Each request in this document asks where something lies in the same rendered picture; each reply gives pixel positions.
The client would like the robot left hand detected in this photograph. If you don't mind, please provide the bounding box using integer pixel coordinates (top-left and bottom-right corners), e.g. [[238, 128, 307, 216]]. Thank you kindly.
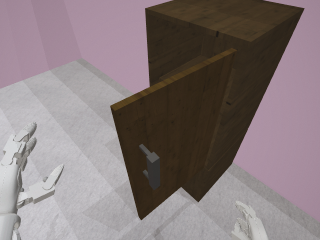
[[0, 121, 64, 214]]

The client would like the left robot forearm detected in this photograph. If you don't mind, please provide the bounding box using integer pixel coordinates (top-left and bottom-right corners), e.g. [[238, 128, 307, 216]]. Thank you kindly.
[[0, 213, 21, 240]]

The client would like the cupboard door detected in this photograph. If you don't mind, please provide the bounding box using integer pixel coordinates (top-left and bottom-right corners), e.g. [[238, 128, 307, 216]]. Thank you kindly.
[[110, 48, 237, 220]]

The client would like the handle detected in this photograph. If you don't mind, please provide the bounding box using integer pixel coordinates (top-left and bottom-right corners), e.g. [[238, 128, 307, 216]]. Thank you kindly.
[[139, 144, 161, 190]]

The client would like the robot right hand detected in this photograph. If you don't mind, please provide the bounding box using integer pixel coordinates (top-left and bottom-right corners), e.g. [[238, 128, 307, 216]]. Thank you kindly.
[[231, 201, 270, 240]]

